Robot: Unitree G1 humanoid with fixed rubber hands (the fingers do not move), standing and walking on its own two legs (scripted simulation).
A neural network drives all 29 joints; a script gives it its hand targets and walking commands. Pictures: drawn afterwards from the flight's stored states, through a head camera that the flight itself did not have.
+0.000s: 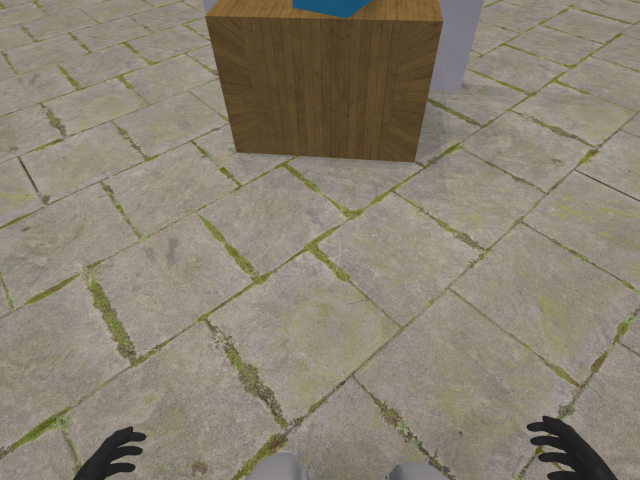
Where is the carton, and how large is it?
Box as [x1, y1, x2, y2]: [292, 0, 371, 17]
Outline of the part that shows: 293,7 347,17 371,0 292,0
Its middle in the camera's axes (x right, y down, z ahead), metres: +0.07 -1.04 +1.51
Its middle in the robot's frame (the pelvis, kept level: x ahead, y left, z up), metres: +1.82 -0.06 +0.00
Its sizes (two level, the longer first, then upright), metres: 0.284 0.247 0.186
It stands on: a pedestal, 0.65 m high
